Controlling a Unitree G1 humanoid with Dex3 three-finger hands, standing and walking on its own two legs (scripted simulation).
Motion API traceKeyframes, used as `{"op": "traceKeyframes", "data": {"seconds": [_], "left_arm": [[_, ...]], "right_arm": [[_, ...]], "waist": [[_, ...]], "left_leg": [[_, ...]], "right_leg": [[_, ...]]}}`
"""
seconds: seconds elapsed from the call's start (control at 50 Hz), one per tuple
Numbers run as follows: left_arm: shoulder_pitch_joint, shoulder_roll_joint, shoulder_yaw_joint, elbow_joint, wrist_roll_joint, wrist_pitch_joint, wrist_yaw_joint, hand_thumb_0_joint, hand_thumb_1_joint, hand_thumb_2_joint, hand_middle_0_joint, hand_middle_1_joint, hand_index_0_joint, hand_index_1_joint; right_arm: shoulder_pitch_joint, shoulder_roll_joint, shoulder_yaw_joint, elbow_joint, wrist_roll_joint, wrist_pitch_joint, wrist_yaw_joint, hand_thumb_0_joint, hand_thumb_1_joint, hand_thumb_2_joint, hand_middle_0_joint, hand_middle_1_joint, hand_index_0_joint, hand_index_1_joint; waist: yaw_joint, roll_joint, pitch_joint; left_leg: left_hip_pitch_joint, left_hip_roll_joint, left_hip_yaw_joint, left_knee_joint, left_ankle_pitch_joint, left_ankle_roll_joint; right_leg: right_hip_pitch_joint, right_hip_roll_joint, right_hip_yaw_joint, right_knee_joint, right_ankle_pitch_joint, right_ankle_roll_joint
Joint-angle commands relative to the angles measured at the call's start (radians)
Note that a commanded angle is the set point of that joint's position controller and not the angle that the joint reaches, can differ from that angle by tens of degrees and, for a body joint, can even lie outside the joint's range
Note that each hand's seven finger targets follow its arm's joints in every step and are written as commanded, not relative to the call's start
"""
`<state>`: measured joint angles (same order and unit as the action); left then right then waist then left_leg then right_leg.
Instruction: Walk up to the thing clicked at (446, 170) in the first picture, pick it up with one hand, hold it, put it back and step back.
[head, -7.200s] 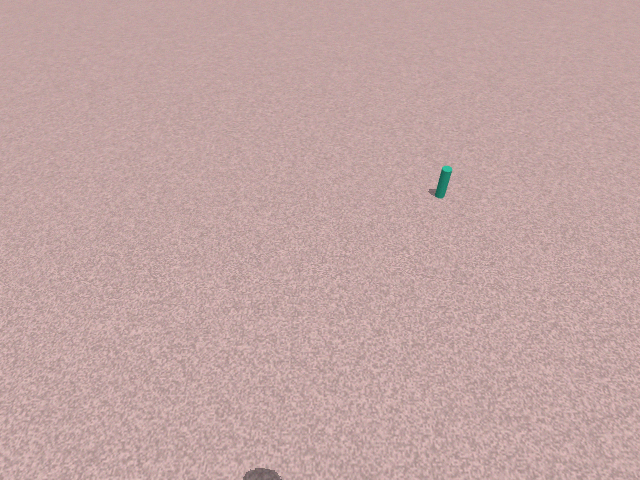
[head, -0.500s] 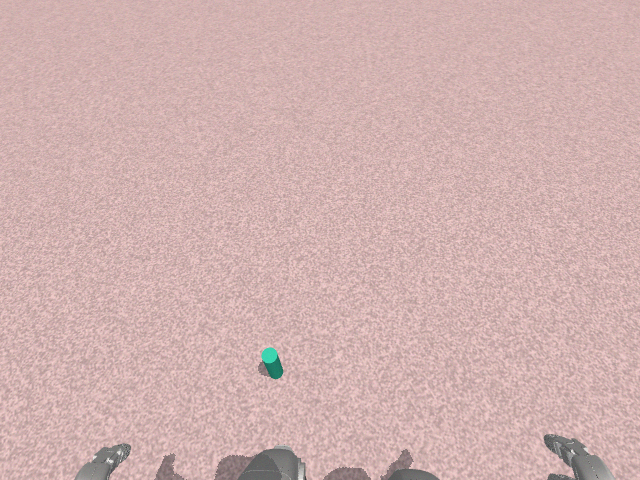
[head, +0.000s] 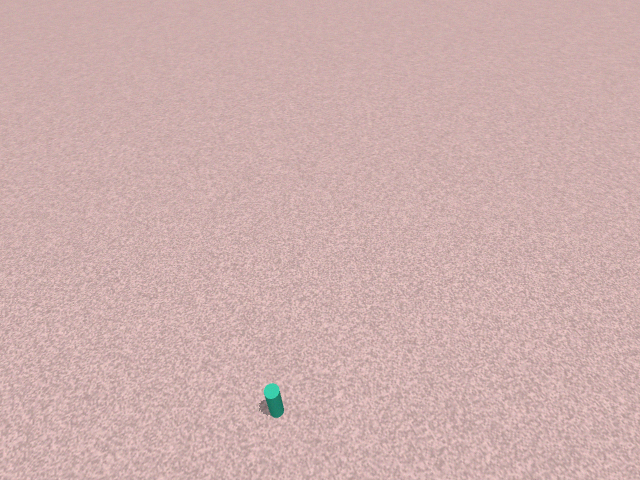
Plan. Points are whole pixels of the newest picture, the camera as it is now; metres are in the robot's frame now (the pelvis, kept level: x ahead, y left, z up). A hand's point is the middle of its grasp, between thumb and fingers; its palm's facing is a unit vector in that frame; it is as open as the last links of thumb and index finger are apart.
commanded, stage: walk up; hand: left
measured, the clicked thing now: (274, 401) +0.46 +0.18 -0.69
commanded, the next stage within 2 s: stand in 0.16 s
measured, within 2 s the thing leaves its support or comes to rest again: neither
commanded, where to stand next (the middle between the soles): +0.12 +0.00 m, yaw -1 degrees
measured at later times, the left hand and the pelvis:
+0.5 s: hand out of the picture +0.12 +0.24 -0.14, palm faces -0.01 -0.94 -0.35, open 7.4 cm; pelvis +0.01 -0.01 +0.01, yaw +0 degrees
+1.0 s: hand out of the picture +0.07 +0.25 -0.14, palm faces -0.01 -0.94 -0.34, open 7.4 cm; pelvis +0.00 +0.00 +0.01, yaw +0 degrees
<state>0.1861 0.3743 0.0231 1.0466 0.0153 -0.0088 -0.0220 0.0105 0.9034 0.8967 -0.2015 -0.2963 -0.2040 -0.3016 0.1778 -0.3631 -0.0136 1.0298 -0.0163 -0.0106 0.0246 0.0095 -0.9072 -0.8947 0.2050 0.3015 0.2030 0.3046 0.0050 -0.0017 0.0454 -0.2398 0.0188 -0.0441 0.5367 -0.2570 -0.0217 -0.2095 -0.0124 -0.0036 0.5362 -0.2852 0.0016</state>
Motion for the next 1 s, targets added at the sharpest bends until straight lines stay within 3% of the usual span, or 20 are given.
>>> {"op": "traceKeyframes", "data": {"seconds": [0.0, 0.08, 0.18, 0.28, 0.32, 0.42, 0.58, 0.78, 0.94, 0.98], "left_arm": [[-0.090, 0.215, 0.044, -0.061, -0.004, -0.033, 0.014, 0.000, 0.900, 0.900, -0.200, -0.300, -0.200, -0.300], [-0.104, 0.210, 0.042, -0.038, -0.012, -0.034, 0.019, 0.000, 0.900, 0.900, -0.200, -0.300, -0.200, -0.300], [-0.109, 0.200, 0.030, 0.003, -0.023, -0.031, 0.024, 0.000, 0.900, 0.900, -0.200, -0.300, -0.200, -0.300], [-0.146, 0.200, 0.026, 0.025, -0.016, -0.032, 0.027, 0.000, 0.900, 0.900, -0.200, -0.300, -0.200, -0.300], [-0.155, 0.198, 0.027, 0.029, -0.012, -0.031, 0.028, 0.000, 0.900, 0.900, -0.200, -0.300, -0.200, -0.300], [-0.180, 0.200, 0.026, 0.036, -0.012, -0.030, 0.027, 0.000, 0.900, 0.900, -0.200, -0.300, -0.200, -0.300], [-0.176, 0.200, 0.028, 0.043, -0.010, -0.031, 0.026, 0.000, 0.900, 0.900, -0.200, -0.300, -0.200, -0.300], [-0.157, 0.198, 0.025, 0.048, -0.010, -0.026, 0.025, 0.000, 0.900, 0.900, -0.200, -0.300, -0.200, -0.300], [-0.131, 0.198, 0.023, 0.051, -0.007, -0.022, 0.024, 0.000, 0.900, 0.900, -0.200, -0.300, -0.200, -0.300], [-0.133, 0.204, 0.023, 0.048, -0.008, -0.024, 0.023, 0.000, 0.900, 0.900, -0.200, -0.300, -0.200, -0.300]], "right_arm": [[-0.081, -0.214, -0.042, -0.059, 0.008, -0.042, -0.019, 0.000, -0.900, -0.900, 0.200, 0.300, 0.200, 0.300], [-0.080, -0.216, -0.037, -0.035, 0.015, -0.047, -0.027, 0.000, -0.900, -0.900, 0.200, 0.300, 0.200, 0.300], [-0.103, -0.215, -0.033, -0.003, 0.013, -0.040, -0.034, 0.000, -0.900, -0.900, 0.200, 0.300, 0.200, 0.300], [-0.121, -0.205, -0.026, 0.019, 0.018, -0.024, -0.034, 0.000, -0.900, -0.900, 0.200, 0.300, 0.200, 0.300], [-0.135, -0.207, -0.027, 0.021, 0.016, -0.022, -0.034, 0.000, -0.900, -0.900, 0.200, 0.300, 0.200, 0.300], [-0.154, -0.207, -0.025, 0.032, 0.012, -0.022, -0.031, 0.000, -0.900, -0.900, 0.200, 0.300, 0.200, 0.300], [-0.157, -0.203, -0.024, 0.040, 0.010, -0.026, -0.029, 0.000, -0.900, -0.900, 0.200, 0.300, 0.200, 0.300], [-0.148, -0.206, -0.023, 0.052, 0.009, -0.023, -0.028, 0.000, -0.900, -0.900, 0.200, 0.300, 0.200, 0.300], [-0.136, -0.209, -0.026, 0.057, 0.007, -0.017, -0.026, 0.000, -0.900, -0.900, 0.200, 0.300, 0.200, 0.300], [-0.113, -0.204, -0.024, 0.061, 0.006, -0.018, -0.024, 0.000, -0.900, -0.900, 0.200, 0.300, 0.200, 0.300]], "waist": [[0.001, 0.001, -0.021], [0.001, 0.000, -0.082], [0.003, 0.012, -0.103], [-0.011, -0.015, -0.095], [-0.008, -0.011, -0.105], [-0.011, 0.003, -0.074], [-0.008, 0.003, -0.100], [-0.005, 0.008, -0.085], [-0.003, 0.005, -0.053], [-0.010, -0.001, -0.054]], "left_leg": [[-0.014, 0.070, -0.100, -0.168, -0.071, 0.057], [0.065, 0.079, -0.066, -0.138, 0.208, 0.048], [0.129, 0.107, -0.072, -0.158, 0.405, 0.045], [0.130, 0.099, -0.060, -0.189, 0.302, 0.031], [0.138, 0.106, -0.057, -0.191, 0.316, 0.032], [0.127, 0.108, -0.058, -0.227, 0.240, 0.024], [0.136, 0.114, -0.058, -0.237, 0.270, 0.025], [0.125, 0.114, -0.067, -0.252, 0.215, 0.031], [0.105, 0.102, -0.069, -0.260, 0.103, 0.033], [0.096, 0.104, -0.071, -0.263, 0.126, 0.032]], "right_leg": [[0.012, -0.089, 0.130, -0.198, -0.049, -0.059], [0.078, -0.104, 0.101, -0.177, 0.211, -0.048], [0.122, -0.108, 0.089, -0.170, 0.369, -0.026], [0.133, -0.110, 0.089, -0.223, 0.333, -0.016], [0.149, -0.114, 0.088, -0.227, 0.353, -0.014], [0.122, -0.111, 0.094, -0.259, 0.254, -0.017], [0.145, -0.114, 0.086, -0.256, 0.283, -0.016], [0.124, -0.113, 0.087, -0.268, 0.205, -0.017], [0.071, -0.109, 0.092, -0.288, 0.089, -0.017], [0.085, -0.112, 0.094, -0.281, 0.108, -0.020]]}}
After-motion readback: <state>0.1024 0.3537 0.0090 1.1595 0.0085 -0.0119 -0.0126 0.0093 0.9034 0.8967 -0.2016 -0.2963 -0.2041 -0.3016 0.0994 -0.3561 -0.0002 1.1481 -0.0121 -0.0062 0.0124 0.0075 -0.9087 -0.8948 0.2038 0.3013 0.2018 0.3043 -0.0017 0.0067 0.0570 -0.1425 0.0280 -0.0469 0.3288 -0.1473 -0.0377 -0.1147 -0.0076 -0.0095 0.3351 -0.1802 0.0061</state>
